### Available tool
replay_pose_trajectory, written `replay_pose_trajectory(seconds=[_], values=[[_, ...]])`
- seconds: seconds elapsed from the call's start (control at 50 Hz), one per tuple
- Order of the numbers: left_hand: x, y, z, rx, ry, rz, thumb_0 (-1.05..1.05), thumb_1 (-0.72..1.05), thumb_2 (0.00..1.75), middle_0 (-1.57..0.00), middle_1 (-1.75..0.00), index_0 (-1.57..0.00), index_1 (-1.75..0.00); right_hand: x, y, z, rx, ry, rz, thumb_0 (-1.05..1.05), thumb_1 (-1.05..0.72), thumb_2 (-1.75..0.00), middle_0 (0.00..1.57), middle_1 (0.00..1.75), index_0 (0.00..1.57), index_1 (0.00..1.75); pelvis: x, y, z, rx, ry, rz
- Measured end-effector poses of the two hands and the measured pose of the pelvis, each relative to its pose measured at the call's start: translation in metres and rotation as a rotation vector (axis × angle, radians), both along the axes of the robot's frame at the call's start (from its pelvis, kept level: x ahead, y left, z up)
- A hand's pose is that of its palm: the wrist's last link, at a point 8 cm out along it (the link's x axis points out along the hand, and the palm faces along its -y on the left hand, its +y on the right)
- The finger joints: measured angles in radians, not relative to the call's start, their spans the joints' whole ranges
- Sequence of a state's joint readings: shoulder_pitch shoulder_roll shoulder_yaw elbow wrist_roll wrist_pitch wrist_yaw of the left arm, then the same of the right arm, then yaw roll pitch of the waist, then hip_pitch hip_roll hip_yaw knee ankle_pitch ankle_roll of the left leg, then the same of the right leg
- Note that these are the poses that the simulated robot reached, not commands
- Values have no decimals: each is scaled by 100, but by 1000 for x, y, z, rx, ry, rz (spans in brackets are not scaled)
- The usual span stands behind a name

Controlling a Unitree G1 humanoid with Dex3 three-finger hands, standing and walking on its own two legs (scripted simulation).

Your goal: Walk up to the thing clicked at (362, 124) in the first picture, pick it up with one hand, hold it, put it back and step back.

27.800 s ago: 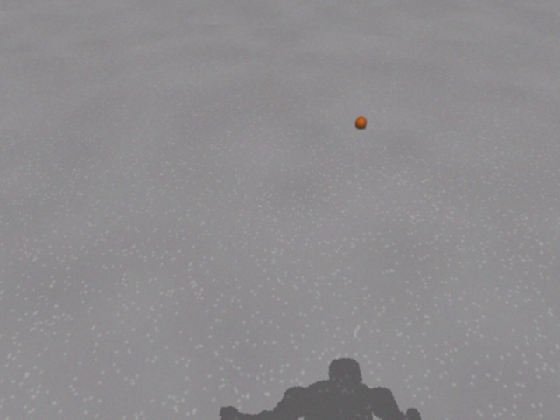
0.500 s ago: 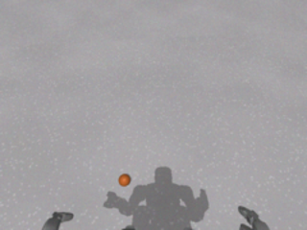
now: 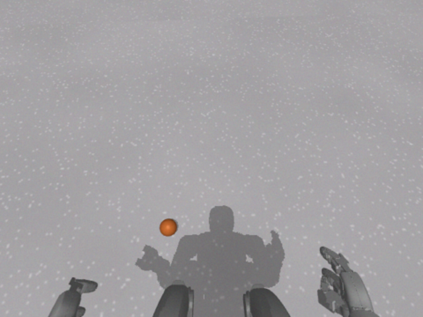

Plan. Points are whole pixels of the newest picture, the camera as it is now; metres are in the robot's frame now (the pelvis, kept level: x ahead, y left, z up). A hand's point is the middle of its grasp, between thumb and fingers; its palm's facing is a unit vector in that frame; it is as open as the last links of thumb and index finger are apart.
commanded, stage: rise first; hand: left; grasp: from above
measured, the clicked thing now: (168, 227) +0.47 +0.19 -0.63
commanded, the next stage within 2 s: none
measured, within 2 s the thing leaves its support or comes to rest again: neither
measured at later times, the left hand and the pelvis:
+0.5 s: hand (124, 265) +0.27 +0.26 -0.33, palm faces -0.47 -0.36 -0.81, open 13.9 cm; pelvis -0.07 -0.01 -0.19, yaw -2 degrees
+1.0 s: hand (138, 244) +0.36 +0.26 -0.44, palm faces -0.47 -0.04 -0.88, open 14.1 cm; pelvis -0.09 +0.00 -0.29, yaw -5 degrees
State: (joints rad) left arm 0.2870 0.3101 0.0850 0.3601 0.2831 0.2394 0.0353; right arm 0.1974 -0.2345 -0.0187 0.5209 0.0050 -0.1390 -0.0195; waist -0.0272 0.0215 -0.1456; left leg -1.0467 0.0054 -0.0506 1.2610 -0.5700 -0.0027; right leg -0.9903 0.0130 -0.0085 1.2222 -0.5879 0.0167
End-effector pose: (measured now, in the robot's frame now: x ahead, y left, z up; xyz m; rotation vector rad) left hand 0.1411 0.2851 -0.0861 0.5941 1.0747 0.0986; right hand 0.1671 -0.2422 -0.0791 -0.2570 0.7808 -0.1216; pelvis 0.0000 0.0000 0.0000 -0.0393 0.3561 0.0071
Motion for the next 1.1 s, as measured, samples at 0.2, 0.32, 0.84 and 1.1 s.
replay_pose_trajectory(seconds=[0.2,0.32,0.84,1.1], values=[[44,7,-79,145,-41,-244,-1,-52,97,-8,-107,-8,-107,-8,-18,-75,-27,18,45,1,-89,-90,21,30,21,30,-24,-5,-70,5,123,-8],[90,1,-126,253,-134,-406,-1,-52,98,-8,-108,-9,-108,-29,-30,-142,-33,91,31,1,-89,-90,21,30,20,30,-44,-7,-123,4,184,-19],[204,-18,-272,542,-245,-861,0,-52,103,-9,-103,-9,-104,-196,-39,-307,-48,553,-115,1,-89,-90,21,30,20,30,-90,-4,-272,-37,228,-54],[231,-25,-305,590,-256,-975,0,-52,102,-11,-96,-10,-97,-207,-35,-323,-70,606,-111,1,-90,-90,21,30,20,30,-87,0,-299,-55,237,-64]])
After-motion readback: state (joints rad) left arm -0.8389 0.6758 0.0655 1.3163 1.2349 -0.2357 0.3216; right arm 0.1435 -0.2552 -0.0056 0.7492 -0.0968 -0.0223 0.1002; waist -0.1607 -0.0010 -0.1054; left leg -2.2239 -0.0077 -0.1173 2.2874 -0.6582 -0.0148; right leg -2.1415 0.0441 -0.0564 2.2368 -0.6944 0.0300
